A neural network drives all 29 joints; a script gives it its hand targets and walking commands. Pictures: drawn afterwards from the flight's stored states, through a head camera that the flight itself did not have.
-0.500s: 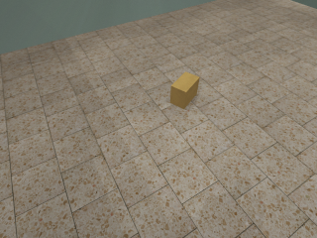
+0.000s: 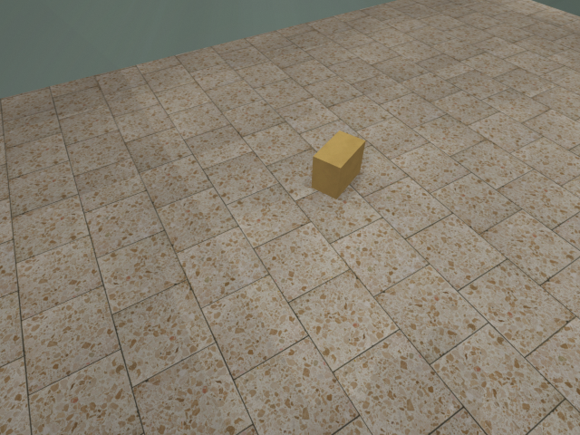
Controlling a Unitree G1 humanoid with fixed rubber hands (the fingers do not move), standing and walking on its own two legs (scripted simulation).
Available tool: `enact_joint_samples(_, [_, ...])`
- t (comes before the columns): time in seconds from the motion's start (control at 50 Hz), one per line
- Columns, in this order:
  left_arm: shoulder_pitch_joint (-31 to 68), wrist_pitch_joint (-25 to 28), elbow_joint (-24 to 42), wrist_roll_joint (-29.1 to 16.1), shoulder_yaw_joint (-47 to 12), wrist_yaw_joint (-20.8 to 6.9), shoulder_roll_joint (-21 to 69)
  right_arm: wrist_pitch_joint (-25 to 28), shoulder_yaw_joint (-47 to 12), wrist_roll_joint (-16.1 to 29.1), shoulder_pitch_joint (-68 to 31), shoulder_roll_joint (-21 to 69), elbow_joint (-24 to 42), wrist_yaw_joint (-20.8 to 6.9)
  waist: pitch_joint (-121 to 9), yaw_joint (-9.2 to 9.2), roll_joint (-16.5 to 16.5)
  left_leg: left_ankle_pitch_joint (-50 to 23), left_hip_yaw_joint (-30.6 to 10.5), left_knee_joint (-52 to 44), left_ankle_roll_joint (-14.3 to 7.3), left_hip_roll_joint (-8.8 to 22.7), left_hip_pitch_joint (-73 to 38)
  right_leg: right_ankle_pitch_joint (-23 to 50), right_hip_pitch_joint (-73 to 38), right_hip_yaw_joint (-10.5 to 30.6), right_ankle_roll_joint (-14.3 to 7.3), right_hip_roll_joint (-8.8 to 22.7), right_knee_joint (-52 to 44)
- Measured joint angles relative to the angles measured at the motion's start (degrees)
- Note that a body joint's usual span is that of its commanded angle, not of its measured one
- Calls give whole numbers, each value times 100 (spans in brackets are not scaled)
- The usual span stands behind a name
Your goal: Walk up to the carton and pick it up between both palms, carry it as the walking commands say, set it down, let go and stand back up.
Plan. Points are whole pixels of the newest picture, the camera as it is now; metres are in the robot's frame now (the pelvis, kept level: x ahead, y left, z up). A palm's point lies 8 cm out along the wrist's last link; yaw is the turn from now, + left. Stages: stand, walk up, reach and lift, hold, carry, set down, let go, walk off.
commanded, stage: stand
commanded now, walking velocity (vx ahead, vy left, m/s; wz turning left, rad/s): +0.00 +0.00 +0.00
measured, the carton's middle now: (337, 164) +1.38 -0.21 -0.67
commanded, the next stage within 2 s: walk up in 0.48 s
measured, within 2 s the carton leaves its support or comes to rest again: neither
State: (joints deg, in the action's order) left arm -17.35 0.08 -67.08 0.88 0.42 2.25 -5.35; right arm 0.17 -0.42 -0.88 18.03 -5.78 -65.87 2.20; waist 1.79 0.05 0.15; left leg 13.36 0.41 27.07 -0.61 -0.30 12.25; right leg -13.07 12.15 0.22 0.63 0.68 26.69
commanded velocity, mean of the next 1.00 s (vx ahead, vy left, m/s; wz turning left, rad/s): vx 0.00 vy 0.00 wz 0.00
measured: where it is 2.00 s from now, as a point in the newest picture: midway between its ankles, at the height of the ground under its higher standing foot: (331, 347)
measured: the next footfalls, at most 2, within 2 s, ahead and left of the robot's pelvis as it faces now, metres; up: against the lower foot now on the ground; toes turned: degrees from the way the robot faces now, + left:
right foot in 0.96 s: +0.13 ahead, -0.21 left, +0.00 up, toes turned -11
left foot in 1.30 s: +0.36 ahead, +0.06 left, +0.00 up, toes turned -1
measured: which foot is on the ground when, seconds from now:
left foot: down 0.00-0.94, up 0.96-1.00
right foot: down 0.00-0.70, up 0.72-0.94, down 0.96-1.00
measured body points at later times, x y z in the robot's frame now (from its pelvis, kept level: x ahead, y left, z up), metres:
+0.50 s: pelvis +0.00 +0.00 +0.00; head +0.01 +0.00 +0.45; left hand -0.02 +0.20 -0.16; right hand -0.02 -0.20 -0.16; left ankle +0.01 +0.11 -0.74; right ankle +0.02 -0.13 -0.74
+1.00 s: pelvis +0.06 -0.07 -0.04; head +0.06 -0.08 +0.41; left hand +0.20 +0.25 -0.10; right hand +0.07 -0.41 -0.13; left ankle +0.02 +0.09 -0.71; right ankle +0.09 -0.20 -0.74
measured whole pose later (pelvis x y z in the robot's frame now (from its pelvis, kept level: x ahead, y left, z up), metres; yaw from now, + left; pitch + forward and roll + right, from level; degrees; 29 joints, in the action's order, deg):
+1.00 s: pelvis +0.06 -0.07 -0.04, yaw -8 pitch -4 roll -1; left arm -21.4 2.2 -35.0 2.2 7.3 -1.8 -24.1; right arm -0.2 7.5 -2.8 23.2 -24.6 -39.1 -0.7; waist 3.4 -0.1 2.5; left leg 34.9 1.1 58.9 -2.6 6.6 16.9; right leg -19.9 22.1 -2.5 -2.1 2.2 44.9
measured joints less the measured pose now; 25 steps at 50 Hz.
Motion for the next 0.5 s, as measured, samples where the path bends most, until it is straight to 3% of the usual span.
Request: enact_joint_samples(0.5, [-4,25,10,-15,7,-6,32,25,-2,10,36,14,4,1,2,-6,4,16,-3,-37,4,4,-28,-13,-31,-2,0,-4,-43])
